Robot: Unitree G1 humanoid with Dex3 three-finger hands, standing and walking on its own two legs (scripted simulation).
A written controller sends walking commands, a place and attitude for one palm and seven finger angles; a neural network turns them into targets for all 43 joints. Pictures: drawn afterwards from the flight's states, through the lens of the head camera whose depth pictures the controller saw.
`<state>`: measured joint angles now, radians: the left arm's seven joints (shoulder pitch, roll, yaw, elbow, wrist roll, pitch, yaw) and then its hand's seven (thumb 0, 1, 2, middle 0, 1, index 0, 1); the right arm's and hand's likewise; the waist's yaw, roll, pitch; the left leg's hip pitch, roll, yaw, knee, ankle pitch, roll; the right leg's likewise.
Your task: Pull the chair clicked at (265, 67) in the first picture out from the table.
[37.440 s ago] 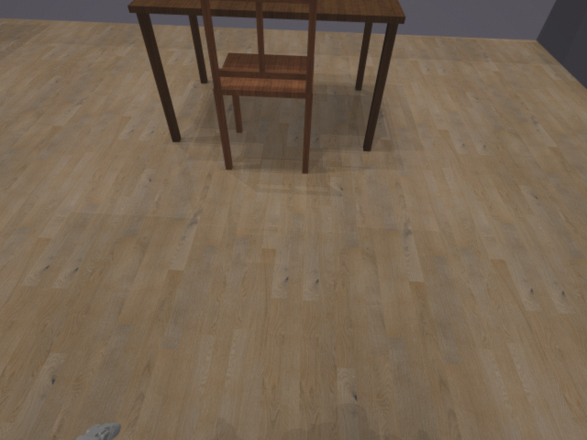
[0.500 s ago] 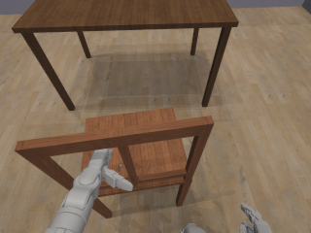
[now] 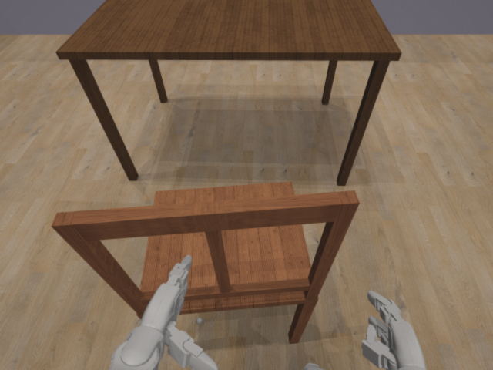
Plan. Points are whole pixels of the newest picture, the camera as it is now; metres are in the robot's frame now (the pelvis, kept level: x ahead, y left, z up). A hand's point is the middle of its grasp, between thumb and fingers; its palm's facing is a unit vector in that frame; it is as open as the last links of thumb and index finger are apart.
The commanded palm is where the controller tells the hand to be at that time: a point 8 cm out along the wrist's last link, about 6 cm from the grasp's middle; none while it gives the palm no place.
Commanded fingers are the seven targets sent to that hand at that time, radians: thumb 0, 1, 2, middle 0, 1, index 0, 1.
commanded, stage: draw the fingers out of the gap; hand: left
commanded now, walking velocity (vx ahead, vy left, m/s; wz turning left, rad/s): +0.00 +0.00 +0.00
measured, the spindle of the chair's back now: (219, 262) +0.32 +0.06 -0.05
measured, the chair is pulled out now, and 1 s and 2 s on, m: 0.56 0.56 0.56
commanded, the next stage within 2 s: draw the hand back to the body in 0.14 s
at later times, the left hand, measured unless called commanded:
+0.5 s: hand (166, 318) +0.19 +0.12 +0.05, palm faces +0.05 -1.00 +0.01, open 17.5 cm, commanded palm +0.15 +0.17 +0.05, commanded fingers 0.00 -0.55 0.20 0.00 0.00 0.00 0.00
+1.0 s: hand (90, 325) +0.17 +0.20 +0.09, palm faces +0.26 -0.91 -0.33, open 15.6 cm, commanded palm +0.14 +0.25 +0.13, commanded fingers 0.00 0.10 0.51 -0.09 -0.14 -0.09 -0.14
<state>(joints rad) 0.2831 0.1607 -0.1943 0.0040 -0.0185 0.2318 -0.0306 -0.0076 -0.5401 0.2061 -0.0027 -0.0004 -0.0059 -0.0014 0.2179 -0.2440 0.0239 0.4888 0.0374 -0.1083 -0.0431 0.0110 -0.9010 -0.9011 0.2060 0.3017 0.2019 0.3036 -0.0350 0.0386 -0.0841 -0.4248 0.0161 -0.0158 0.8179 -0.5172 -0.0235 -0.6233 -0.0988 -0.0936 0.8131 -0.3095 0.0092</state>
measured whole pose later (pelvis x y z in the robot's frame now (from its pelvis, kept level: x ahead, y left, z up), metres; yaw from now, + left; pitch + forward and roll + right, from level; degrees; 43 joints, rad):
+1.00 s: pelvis +0.00 +0.00 +0.01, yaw +1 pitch +1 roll -1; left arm 0.64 0.28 0.08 -0.41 -0.07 0.01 0.15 -0.01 -0.23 0.36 -0.05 -0.06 -0.05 -0.07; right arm 0.22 -0.24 -0.01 0.55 0.05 -0.15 -0.11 0.01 -0.90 -0.90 0.20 0.30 0.20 0.30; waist 0.03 0.06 -0.04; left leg -0.27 0.03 -0.03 0.75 -0.50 -0.03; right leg -0.46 -0.08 -0.12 0.73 -0.29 0.01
